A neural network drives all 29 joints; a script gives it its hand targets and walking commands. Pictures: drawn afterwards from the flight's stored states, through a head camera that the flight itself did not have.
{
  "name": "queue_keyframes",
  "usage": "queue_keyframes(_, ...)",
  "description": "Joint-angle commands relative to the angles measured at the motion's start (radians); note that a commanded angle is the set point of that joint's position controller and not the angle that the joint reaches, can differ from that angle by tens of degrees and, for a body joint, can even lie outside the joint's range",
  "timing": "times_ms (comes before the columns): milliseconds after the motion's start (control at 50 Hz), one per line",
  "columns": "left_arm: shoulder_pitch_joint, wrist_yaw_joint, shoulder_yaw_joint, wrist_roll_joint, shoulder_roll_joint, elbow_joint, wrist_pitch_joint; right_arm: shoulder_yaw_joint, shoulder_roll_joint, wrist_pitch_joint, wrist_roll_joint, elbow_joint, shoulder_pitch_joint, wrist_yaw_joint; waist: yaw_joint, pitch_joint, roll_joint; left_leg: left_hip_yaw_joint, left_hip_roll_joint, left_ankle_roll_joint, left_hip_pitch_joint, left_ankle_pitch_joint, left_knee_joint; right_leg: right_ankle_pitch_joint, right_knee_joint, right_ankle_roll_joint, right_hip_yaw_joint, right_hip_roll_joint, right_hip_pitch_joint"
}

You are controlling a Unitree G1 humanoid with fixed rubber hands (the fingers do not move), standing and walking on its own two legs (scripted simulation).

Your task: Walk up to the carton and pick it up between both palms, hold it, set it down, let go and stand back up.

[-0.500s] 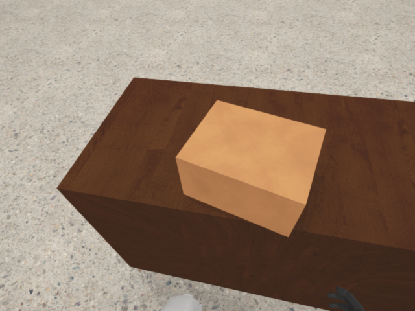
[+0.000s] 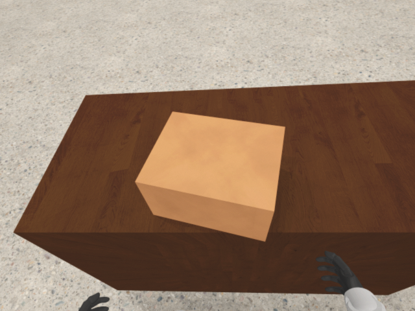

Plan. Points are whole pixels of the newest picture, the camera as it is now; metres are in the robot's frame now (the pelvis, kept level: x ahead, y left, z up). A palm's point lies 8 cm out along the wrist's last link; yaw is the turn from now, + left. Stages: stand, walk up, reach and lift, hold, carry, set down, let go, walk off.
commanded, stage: walk up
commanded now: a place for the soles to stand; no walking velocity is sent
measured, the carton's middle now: (216, 172) +0.40 -0.01 +0.00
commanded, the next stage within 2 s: none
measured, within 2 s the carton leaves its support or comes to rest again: neither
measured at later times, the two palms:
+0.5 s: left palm out of the picture +0.11 +0.28 -0.08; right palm out of the picture +0.09 -0.24 -0.10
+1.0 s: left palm out of the picture +0.10 +0.30 -0.08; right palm out of the picture +0.04 -0.24 -0.11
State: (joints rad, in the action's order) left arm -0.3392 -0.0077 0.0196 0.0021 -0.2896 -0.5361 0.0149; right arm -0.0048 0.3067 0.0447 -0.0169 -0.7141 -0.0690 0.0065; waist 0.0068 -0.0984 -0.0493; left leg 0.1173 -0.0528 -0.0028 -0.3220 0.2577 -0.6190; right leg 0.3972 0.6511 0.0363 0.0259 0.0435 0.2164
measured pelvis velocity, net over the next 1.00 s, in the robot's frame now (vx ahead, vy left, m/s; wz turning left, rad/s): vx -0.02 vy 0.05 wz -0.16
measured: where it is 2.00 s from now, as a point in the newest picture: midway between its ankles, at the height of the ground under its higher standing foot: outside the picture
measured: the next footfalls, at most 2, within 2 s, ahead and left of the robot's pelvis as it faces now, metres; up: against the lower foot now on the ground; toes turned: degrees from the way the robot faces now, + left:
none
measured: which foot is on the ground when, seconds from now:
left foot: down 0.00-1.00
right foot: down 0.00-1.00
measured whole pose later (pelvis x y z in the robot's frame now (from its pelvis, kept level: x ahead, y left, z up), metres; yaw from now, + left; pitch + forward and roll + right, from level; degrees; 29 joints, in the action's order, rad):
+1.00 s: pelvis -0.02 +0.05 -0.01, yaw -9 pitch -2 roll +1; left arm -0.39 0.01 0.05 -0.01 -0.27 -0.58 0.00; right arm -0.01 0.33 0.05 -0.01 -0.72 -0.23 0.00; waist 0.01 -0.06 -0.03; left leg 0.29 -0.08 -0.07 -0.33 0.28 -0.66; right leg 0.36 0.71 -0.02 0.20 0.06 0.30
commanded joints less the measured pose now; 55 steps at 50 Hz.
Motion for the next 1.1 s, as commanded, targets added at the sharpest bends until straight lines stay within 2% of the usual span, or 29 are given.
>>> queue_keyframes(0,-0.081,-0.007,0.061,0.001,-0.167,0.074,0.008,-0.014,0.085,-0.024,-0.002,0.077,0.046,-0.004,-0.025,0.148,0.148,-0.106,-0.06,-0.04,0.137,-0.212,0.046,-0.614,-0.18,-0.044,0.223,-0.167,0.025)
queue_keyframes(180,-0.033,0.003,0.059,-0.001,-0.155,0.087,0.008,-0.021,0.119,-0.031,0.002,0.059,0.008,-0.008,-0.008,0.152,0.075,-0.103,-0.111,-0.063,0.219,-0.196,0.095,-0.342,-0.174,-0.008,0.226,-0.117,0.132)
queue_keyframes(240,-0.032,0.005,0.059,-0.002,-0.149,0.079,0.009,-0.026,0.127,-0.031,0.004,0.06,-0.004,-0.008,-0.006,0.14,0.045,-0.102,-0.129,-0.074,0.222,-0.15,0.112,-0.246,-0.165,0.001,0.224,-0.098,0.172)
queue_keyframes(380,-0.055,0.007,0.065,-0.006,-0.126,0.058,0.009,-0.036,0.147,-0.027,0.004,0.071,-0.019,-0.006,-0.011,0.108,-0.002,-0.099,-0.195,-0.111,0.147,0.002,0.193,-0.175,-0.081,-0.007,0.167,-0.049,0.161)
queue_keyframes(440,-0.064,0.006,0.071,-0.007,-0.125,0.051,0.011,-0.039,0.15,-0.022,0.004,0.077,-0.024,-0.005,-0.013,0.101,0.002,-0.082,-0.2,-0.112,0.137,0.057,0.195,-0.159,-0.077,-0.004,0.168,-0.045,0.167)
queue_keyframes(520,-0.063,0.007,0.079,-0.006,-0.133,0.047,0.012,-0.043,0.155,-0.016,0.003,0.084,-0.036,-0.006,-0.008,0.079,0.033,-0.067,-0.18,-0.097,0.137,0.134,0.179,-0.127,-0.099,0.008,0.205,-0.048,0.211)
queue_keyframes(640,-0.055,0.007,0.084,-0.008,-0.142,0.046,0.011,-0.047,0.159,-0.018,0.002,0.091,-0.069,-0.006,0.001,0.068,0.078,-0.084,-0.161,-0.083,0.174,0.196,0.159,-0.039,-0.137,0.024,0.261,-0.056,0.292)
queue_keyframes(720,-0.067,0.01,0.082,-0.008,-0.13,0.043,0.008,-0.05,0.171,-0.023,0.0,0.088,-0.095,-0.003,0.001,0.063,0.074,-0.108,-0.196,-0.096,0.157,0.243,0.204,-0.03,-0.09,0.017,0.218,-0.034,0.286)
queue_keyframes(820,-0.097,0.011,0.085,-0.008,-0.123,0.037,0.006,-0.052,0.183,-0.022,-0.002,0.086,-0.103,0.002,-0.013,0.065,0.044,-0.099,-0.238,-0.107,0.11,0.296,0.251,-0.034,-0.043,0.01,0.16,-0.019,0.234)
queue_keyframes(860,-0.097,0.011,0.087,-0.006,-0.128,0.037,0.007,-0.052,0.181,-0.019,0.0,0.088,-0.1,0.001,-0.015,0.056,0.046,-0.078,-0.22,-0.095,0.098,0.299,0.232,-0.026,-0.066,0.019,0.185,-0.027,0.239)
queue_keyframes(900,-0.089,0.009,0.09,-0.006,-0.146,0.037,0.008,-0.05,0.174,-0.016,0.002,0.093,-0.107,-0.001,-0.011,0.047,0.071,-0.059,-0.178,-0.074,0.116,0.275,0.182,-0.011,-0.116,0.033,0.247,-0.051,0.275)
queue_keyframes(940,-0.061,0.006,0.09,-0.008,-0.164,0.04,0.009,-0.048,0.165,-0.016,0.005,0.097,-0.126,-0.005,0.004,0.04,0.115,-0.058,-0.132,-0.058,0.164,0.211,0.126,-0.009,-0.168,0.049,0.325,-0.073,0.334)
queue_keyframes(980,-0.046,0.004,0.084,-0.009,-0.168,0.039,0.01,-0.047,0.162,-0.02,0.004,0.101,-0.146,-0.007,0.017,0.049,0.128,-0.067,-0.115,-0.054,0.222,0.153,0.1,-0.024,-0.189,0.051,0.36,-0.082,0.374)
queue_keyframes(1020,-0.038,0.002,0.078,-0.011,-0.162,0.041,0.009,-0.047,0.167,-0.027,0.002,0.1,-0.167,-0.007,0.024,0.061,0.121,-0.091,-0.136,-0.067,0.245,0.129,0.123,-0.059,-0.152,0.038,0.33,-0.066,0.38)
queue_keyframes(1080,-0.074,0.003,0.072,-0.008,-0.135,0.034,0.003,-0.053,0.192,-0.03,-0.002,0.088,-0.181,0.0,0.013,0.077,0.052,-0.132,-0.233,-0.114,0.202,0.198,0.225,-0.074,-0.012,0.007,0.189,-0.015,0.316)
